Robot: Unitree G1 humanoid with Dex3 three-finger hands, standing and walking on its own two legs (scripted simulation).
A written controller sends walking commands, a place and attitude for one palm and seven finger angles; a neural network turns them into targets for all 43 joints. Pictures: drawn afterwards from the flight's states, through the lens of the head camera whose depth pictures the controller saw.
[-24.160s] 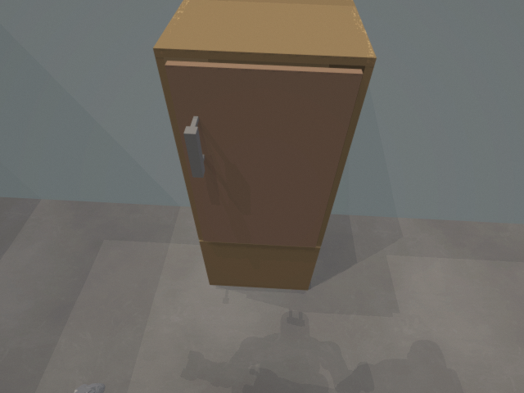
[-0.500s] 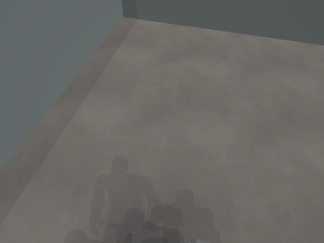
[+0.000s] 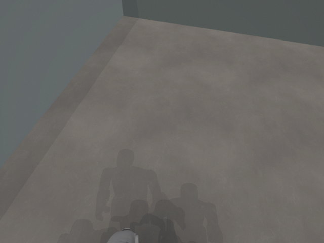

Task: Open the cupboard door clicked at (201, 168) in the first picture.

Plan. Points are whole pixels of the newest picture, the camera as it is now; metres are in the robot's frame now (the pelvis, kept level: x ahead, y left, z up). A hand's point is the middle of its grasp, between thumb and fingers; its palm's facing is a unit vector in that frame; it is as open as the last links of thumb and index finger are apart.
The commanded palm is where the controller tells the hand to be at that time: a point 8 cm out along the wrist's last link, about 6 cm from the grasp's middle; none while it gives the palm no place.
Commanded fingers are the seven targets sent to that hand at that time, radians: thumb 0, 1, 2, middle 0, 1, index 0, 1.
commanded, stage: turn to face it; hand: left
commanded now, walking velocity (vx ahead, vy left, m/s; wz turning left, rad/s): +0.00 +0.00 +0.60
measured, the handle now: out of the picture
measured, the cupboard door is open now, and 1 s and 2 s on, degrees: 49 49 49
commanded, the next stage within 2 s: none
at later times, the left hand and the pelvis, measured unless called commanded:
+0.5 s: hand out of the picture +0.14 +0.20 -0.16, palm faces +0.28 -0.91 -0.29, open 7.4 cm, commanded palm none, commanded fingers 0.00 0.90 0.90 -0.20 -0.30 -0.20 -0.30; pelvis +0.08 -0.04 -0.01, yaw +16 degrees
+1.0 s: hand out of the picture +0.05 +0.18 -0.17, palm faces +0.59 -0.77 -0.26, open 7.4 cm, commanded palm none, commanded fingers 0.00 0.90 0.90 -0.20 -0.30 -0.20 -0.30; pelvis +0.11 -0.05 -0.01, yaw +35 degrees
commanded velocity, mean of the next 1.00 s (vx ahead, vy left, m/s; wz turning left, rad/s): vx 0.00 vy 0.00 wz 0.60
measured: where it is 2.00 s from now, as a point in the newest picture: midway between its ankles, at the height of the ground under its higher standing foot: outside the picture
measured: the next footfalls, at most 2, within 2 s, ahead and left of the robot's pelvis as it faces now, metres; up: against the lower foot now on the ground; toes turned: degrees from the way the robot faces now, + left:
left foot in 0.08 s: +0.14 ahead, +0.11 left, +0.00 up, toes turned +11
right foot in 0.48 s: +0.15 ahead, -0.17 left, +0.00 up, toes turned +15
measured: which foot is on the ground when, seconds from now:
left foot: up 0.00-0.06, down 0.08-0.48, up 0.50-0.78, down 0.80-1.00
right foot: down 0.00-0.08, up 0.10-0.46, down 0.48-0.80, up 0.82-1.00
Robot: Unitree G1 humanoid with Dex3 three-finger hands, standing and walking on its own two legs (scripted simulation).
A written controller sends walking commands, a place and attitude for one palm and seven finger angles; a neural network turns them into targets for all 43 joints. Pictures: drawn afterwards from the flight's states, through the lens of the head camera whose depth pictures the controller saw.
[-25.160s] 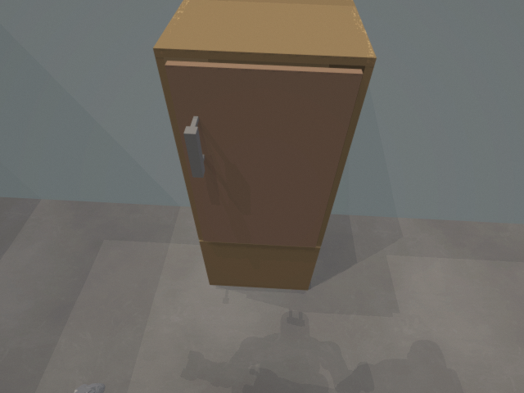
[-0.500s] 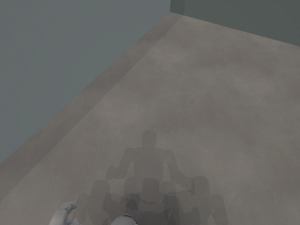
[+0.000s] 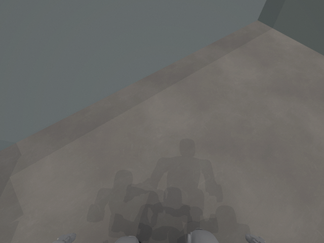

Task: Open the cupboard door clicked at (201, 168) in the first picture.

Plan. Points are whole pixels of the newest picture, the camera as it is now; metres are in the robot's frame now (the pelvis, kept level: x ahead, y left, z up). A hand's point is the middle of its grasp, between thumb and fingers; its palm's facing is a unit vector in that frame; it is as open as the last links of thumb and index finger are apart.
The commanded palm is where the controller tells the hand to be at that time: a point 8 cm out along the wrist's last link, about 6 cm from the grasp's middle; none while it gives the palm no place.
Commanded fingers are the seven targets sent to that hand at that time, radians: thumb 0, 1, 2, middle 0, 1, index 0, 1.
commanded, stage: turn to face it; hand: left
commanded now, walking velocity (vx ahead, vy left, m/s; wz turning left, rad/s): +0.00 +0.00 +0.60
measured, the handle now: out of the picture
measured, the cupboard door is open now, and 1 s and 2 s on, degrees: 49 49 49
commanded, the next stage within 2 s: none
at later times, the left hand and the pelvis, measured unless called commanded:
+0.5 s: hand out of the picture +0.01 +0.18 -0.18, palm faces +0.36 -0.91 -0.21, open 7.4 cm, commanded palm none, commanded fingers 0.00 0.90 0.90 -0.20 -0.30 -0.20 -0.30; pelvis +0.02 -0.03 -0.01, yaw +20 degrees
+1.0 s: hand out of the picture +0.02 +0.15 -0.15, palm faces +0.58 -0.77 -0.27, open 7.4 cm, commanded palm none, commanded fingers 0.00 0.90 0.90 -0.20 -0.30 -0.20 -0.30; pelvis +0.06 -0.06 +0.00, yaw +38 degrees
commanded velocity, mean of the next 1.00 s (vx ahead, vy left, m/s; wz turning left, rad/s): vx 0.00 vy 0.00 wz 0.60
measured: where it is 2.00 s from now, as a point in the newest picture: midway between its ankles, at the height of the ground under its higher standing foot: outside the picture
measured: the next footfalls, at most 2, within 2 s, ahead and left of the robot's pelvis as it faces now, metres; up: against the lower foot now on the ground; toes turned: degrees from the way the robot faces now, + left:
right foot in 0.14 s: +0.06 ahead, -0.16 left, +0.00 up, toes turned +3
left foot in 0.48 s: +0.02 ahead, +0.09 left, +0.00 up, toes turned +24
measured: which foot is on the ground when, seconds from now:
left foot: down 0.00-0.12, up 0.14-0.46, down 0.48-0.84, up 0.86-1.00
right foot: up 0.00-0.12, down 0.14-0.46, up 0.48-0.82, down 0.84-1.00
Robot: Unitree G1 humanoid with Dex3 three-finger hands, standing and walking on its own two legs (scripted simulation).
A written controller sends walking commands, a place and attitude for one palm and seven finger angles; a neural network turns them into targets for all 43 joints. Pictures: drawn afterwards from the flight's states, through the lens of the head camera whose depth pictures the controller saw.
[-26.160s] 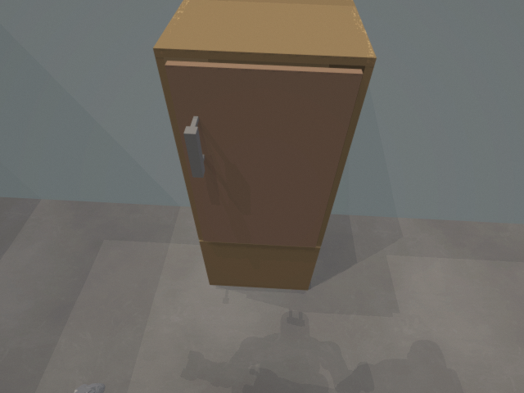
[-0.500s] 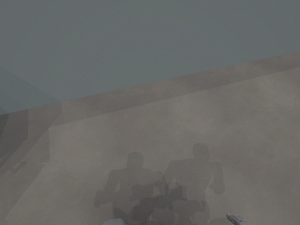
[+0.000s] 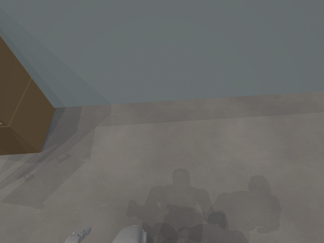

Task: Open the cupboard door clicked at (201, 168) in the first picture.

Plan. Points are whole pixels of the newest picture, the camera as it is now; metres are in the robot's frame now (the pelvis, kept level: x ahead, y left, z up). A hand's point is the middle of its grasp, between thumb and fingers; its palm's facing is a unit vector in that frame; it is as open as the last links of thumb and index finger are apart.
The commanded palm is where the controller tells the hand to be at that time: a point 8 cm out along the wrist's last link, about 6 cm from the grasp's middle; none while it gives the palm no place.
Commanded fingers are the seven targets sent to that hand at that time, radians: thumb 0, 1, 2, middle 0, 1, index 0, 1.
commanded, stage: turn to face it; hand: left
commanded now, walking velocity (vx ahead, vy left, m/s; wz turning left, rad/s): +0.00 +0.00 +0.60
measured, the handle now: out of the picture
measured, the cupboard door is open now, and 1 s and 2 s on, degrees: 49 49 49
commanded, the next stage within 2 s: take the last steps up to it in 1.40 s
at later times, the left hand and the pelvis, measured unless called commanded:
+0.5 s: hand out of the picture +0.05 +0.24 -0.16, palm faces +0.30 -0.91 -0.27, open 7.4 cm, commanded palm none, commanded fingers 0.00 0.90 0.90 -0.20 -0.30 -0.20 -0.30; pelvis +0.01 +0.00 +0.00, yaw +17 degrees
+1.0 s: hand out of the picture -0.06 +0.21 -0.19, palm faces +0.60 -0.77 -0.23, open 7.4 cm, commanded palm none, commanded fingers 0.00 0.90 0.90 -0.20 -0.30 -0.20 -0.30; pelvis +0.02 +0.00 -0.01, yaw +36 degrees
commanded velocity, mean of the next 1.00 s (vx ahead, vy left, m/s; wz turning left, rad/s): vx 0.00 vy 0.00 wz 0.59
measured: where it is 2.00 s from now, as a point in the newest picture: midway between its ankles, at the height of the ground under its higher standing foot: outside the picture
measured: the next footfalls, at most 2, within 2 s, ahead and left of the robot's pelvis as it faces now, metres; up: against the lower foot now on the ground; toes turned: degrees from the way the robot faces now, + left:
left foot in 0.16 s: +0.05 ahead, +0.13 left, +0.00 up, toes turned +12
right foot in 0.54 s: +0.09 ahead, -0.14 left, +0.00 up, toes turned +18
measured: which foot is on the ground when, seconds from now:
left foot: up 0.00-0.14, down 0.16-0.54, up 0.56-0.86, down 0.88-1.00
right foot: down 0.00-0.16, up 0.18-0.52, down 0.54-0.86, up 0.88-1.00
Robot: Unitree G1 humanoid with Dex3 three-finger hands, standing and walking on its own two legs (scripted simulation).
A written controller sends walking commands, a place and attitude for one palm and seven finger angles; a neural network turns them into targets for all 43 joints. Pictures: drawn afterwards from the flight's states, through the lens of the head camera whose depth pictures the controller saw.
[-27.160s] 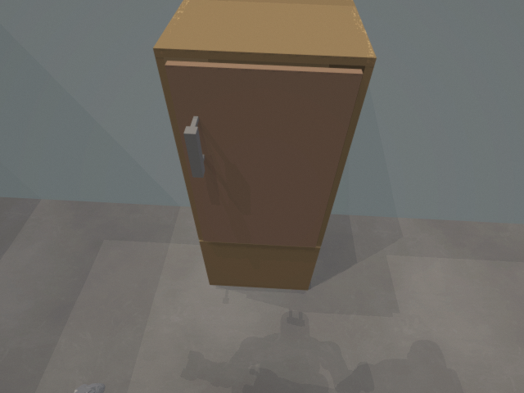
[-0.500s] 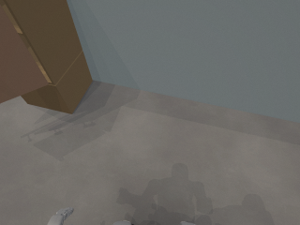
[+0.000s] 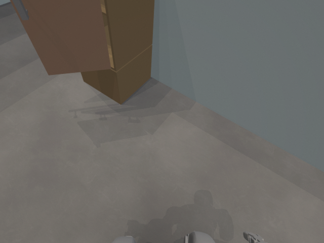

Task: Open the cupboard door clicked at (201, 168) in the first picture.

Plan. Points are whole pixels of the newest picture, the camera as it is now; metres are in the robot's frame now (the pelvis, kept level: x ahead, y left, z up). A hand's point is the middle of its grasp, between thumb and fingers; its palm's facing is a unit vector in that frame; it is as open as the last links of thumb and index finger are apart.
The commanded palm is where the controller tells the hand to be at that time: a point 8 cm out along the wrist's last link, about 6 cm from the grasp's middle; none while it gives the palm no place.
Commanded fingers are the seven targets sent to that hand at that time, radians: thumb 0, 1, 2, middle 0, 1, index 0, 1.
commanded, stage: turn to face it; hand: left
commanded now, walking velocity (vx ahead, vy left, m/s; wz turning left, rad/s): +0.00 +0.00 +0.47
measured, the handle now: (19, 1) +0.94 +0.66 +0.03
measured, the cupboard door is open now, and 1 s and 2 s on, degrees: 49 49 49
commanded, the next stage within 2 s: take the last steps up to it in 0.40 s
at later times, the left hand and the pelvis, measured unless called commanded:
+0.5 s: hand out of the picture +0.04 +0.14 -0.15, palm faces +0.23 -0.95 -0.23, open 7.4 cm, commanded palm none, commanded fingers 0.00 0.90 0.90 -0.20 -0.30 -0.20 -0.30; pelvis +0.02 -0.05 +0.01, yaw +13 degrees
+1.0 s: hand out of the picture +0.06 +0.24 -0.16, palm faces +0.36 -0.92 -0.18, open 7.4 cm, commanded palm none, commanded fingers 0.00 0.90 0.90 -0.20 -0.30 -0.20 -0.30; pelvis +0.06 +0.04 +0.02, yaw +19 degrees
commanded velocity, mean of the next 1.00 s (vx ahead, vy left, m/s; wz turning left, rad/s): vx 0.16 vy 0.07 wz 0.23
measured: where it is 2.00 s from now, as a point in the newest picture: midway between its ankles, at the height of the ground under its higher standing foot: (121, 196)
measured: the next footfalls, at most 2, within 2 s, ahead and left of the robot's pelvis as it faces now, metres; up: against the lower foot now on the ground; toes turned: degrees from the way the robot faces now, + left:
right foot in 0.28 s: +0.06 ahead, -0.16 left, +0.00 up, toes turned +6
left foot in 0.68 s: +0.03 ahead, +0.08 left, +0.00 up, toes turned +20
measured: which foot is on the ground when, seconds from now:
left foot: down 0.00-0.28, up 0.30-0.66, down 0.68-1.00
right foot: up 0.00-0.26, down 0.28-0.68, up 0.70-1.00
